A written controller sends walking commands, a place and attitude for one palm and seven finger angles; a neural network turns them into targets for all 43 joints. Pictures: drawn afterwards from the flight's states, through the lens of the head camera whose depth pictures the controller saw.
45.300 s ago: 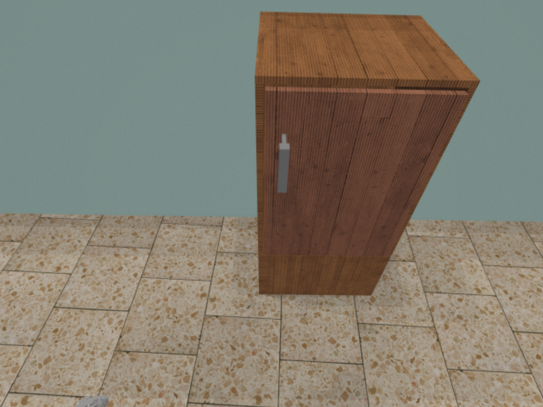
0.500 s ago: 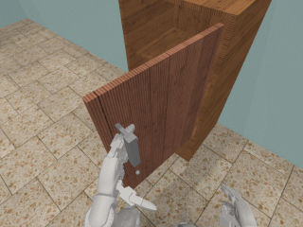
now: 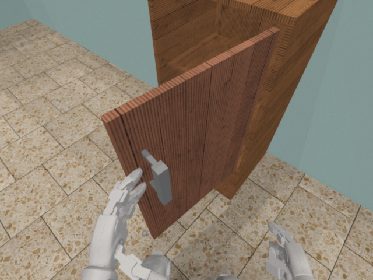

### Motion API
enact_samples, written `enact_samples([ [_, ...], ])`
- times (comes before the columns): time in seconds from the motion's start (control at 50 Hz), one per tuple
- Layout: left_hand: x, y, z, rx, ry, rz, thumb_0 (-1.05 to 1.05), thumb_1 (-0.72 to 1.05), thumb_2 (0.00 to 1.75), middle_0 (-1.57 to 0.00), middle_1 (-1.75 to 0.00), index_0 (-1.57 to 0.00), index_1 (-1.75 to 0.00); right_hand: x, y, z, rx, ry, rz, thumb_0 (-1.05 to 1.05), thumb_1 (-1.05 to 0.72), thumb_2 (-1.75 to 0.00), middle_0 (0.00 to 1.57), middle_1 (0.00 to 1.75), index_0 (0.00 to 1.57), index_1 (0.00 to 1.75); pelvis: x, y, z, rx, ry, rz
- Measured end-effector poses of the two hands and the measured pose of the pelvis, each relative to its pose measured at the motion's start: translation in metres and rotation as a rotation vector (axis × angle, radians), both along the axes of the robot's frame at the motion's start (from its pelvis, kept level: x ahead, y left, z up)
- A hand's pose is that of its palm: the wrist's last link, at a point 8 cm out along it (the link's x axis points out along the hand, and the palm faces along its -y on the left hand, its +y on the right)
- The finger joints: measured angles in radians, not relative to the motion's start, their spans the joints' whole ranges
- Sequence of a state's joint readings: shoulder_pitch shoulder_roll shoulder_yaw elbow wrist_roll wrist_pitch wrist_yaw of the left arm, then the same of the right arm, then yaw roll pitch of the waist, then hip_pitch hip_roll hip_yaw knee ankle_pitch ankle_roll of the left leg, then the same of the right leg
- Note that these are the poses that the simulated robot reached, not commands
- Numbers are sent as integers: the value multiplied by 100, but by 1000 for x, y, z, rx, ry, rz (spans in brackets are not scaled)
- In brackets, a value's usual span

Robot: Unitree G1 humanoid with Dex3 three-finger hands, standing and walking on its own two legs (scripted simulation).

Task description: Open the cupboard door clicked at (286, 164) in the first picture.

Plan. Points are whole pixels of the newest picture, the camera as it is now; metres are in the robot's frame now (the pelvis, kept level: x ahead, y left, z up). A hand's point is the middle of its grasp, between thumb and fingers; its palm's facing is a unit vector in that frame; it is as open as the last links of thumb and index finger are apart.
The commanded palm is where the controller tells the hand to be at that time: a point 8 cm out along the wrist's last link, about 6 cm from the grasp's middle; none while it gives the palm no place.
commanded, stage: slide the hand sideways off the handle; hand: left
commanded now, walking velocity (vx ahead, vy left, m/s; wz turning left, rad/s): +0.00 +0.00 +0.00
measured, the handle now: (156, 178) +0.31 +0.08 +0.07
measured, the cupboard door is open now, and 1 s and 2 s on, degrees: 81 81 81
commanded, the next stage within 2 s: draw the hand back to the body in 0.40 s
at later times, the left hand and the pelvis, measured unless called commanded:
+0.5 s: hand (113, 250) +0.17 +0.14 +0.06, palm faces -0.03 -1.00 +0.01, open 16.3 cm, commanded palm +0.15 +0.19 +0.07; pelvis -0.01 +0.00 -0.01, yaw +0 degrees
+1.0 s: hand (68, 240) +0.17 +0.18 +0.14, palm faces -0.01 -1.00 -0.06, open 16.2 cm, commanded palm +0.14 +0.24 +0.16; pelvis +0.00 +0.01 +0.03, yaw +1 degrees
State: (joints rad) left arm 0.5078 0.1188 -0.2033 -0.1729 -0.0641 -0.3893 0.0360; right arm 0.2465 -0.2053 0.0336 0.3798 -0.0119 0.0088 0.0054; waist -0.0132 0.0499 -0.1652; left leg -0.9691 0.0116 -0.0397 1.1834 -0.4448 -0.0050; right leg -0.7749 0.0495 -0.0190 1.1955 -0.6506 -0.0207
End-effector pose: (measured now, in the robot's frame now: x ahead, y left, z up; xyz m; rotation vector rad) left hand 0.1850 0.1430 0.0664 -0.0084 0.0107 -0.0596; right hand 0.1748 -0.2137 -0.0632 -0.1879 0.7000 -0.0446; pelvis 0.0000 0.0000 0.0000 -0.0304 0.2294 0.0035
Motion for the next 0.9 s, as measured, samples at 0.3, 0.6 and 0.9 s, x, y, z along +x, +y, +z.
enact_samples([
  [0.3,-23,32,-1,18,9,42,-1,-50,30,-16,-31,-17,-31,-2,-13,-5,-25,-19,-35,2,-91,-90,20,30,20,30,-4,-5,-6,-8,3,7],
  [0.6,-28,47,6,3,-13,7,-1,-50,30,-15,-30,-15,-30,-8,-4,-3,-40,-38,-52,2,-91,-90,20,30,20,30,-10,4,-9,-27,-6,10],
  [0.9,-35,77,60,53,-20,37,-1,-50,30,-15,-30,-15,-30,-7,13,35,-7,-88,-56,2,-91,-90,20,30,20,30,-2,14,24,-27,-76,16],
])
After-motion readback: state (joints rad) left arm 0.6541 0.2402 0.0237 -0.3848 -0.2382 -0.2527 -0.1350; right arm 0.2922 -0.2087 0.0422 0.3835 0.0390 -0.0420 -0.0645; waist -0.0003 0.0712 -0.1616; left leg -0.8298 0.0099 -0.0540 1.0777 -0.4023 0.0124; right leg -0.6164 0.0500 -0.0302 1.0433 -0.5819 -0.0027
